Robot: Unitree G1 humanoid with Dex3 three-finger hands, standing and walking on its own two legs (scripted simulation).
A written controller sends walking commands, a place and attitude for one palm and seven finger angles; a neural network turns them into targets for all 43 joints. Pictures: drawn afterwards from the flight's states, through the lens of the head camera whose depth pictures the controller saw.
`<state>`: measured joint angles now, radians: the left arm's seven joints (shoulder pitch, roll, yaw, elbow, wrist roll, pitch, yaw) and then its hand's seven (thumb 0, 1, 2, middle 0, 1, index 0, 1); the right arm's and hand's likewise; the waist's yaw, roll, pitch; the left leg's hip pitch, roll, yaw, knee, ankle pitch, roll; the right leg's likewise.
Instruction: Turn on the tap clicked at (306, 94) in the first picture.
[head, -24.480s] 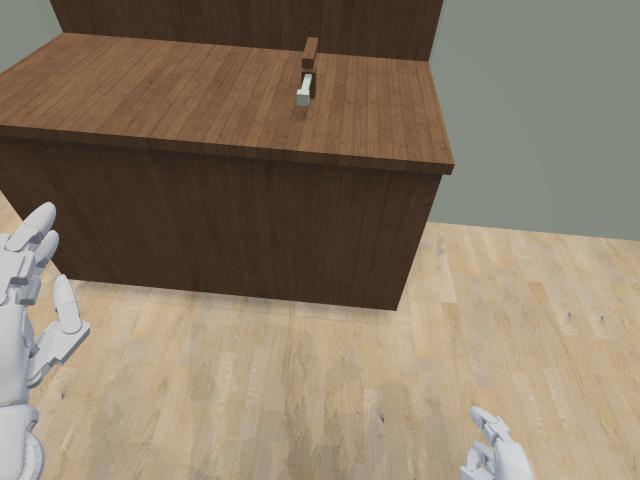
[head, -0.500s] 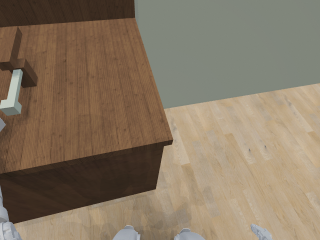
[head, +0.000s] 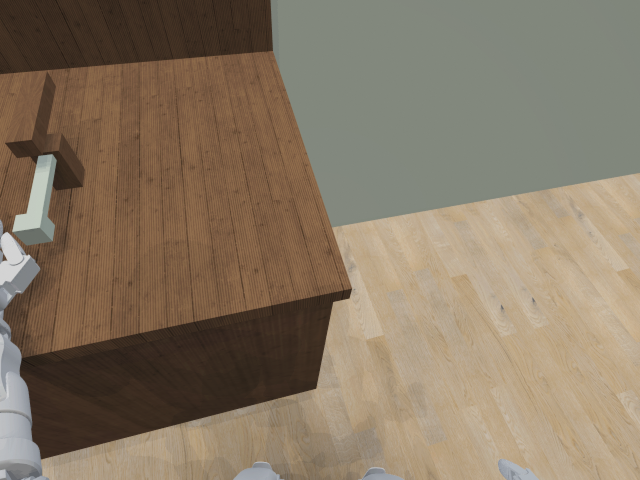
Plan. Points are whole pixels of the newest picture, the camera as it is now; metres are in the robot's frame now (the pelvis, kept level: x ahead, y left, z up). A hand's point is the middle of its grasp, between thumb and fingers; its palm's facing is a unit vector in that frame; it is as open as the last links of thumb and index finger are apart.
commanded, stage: push the lever round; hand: left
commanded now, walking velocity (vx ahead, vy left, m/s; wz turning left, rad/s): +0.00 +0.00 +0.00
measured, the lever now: (34, 228) +0.38 +0.36 +0.08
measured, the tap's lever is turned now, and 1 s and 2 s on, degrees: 0 18 52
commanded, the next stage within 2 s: none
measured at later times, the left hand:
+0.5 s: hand (69, 262) +0.34 +0.31 +0.06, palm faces +0.57 -0.82 -0.08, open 7.6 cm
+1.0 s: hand (96, 254) +0.35 +0.28 +0.07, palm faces +0.69 -0.72 -0.07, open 7.6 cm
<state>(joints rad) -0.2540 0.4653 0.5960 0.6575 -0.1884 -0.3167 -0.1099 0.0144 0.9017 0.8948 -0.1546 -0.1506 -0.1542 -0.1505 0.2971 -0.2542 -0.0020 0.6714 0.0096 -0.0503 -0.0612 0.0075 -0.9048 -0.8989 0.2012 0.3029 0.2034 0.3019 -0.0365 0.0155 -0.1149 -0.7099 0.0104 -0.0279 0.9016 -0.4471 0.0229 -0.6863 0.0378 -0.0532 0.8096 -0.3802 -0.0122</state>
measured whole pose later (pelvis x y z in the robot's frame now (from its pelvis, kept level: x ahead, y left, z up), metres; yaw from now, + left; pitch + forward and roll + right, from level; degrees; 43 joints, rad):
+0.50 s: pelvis -0.01 +0.00 +0.00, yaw +1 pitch +13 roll -2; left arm -0.28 0.33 0.45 0.59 -0.13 -0.30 0.14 0.04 0.95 0.92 -0.15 -0.15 -0.15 -0.15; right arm 0.27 -0.24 0.00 0.70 0.00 -0.05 -0.06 0.01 -0.90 -0.90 0.20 0.30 0.20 0.30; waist -0.03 0.02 -0.11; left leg -0.69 0.00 -0.04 0.90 -0.43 0.02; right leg -0.67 0.02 -0.06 0.82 -0.38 -0.02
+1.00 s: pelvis -0.01 -0.03 +0.00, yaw +2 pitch +13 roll -1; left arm -0.35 0.28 0.44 0.66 -0.07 -0.33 0.34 0.01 0.94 0.93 -0.15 -0.15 -0.15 -0.15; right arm 0.25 -0.25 -0.01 0.72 -0.02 -0.03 -0.05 0.01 -0.91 -0.90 0.20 0.30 0.20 0.30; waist -0.03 0.03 -0.11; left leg -0.69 0.01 -0.05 0.88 -0.42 -0.01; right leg -0.68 0.04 -0.08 0.83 -0.38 -0.05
